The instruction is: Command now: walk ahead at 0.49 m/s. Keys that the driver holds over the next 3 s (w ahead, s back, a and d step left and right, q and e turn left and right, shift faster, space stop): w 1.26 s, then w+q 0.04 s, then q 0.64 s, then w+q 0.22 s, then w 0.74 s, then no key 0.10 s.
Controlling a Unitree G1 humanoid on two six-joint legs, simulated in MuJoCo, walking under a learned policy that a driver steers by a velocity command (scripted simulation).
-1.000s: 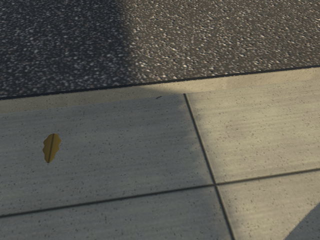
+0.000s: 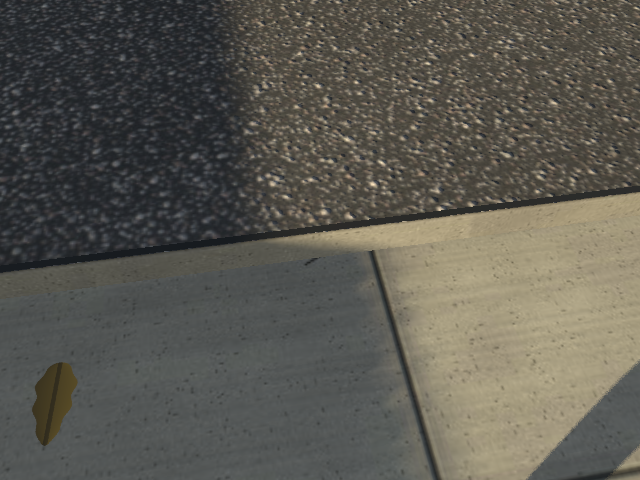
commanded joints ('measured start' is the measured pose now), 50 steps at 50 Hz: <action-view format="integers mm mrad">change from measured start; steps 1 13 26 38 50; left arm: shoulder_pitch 87 -369 -75 135 208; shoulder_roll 27 34 80 103 86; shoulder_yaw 11 -2 37 20 19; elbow -29 -196 -91 -7 -14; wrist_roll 16 -7 -9 -16 -37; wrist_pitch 20 32 -9 -33 -21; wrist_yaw -13 -27 -6 4 9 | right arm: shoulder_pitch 100 340 172 -167 280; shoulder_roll -33 -69 -50 -15 -227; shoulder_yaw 4 15 -4 13 -64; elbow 6 61 -17 -145 -35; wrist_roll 0 2 -3 -7 -24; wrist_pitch -32 -34 -17 29 -5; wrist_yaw -7 -19 -8 23 -7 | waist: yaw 25 -76 -7 16 -127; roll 43 84 8 -39 211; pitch -18 42 -50 30 -384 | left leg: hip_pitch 77 300 -288 -337 601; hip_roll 293 248 146 170 500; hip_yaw -334 -169 -180 -69 -787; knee -316 -319 760 264 -178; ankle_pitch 97 430 -115 161 -25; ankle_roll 112 62 -22 -100 215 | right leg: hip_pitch -127 -272 294 286 -192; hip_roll -72 -39 -253 -148 94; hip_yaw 32 -95 285 46 -16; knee -27 -560 -1001 -1096 75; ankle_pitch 46 322 230 452 -210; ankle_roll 16 53 -150 -100 9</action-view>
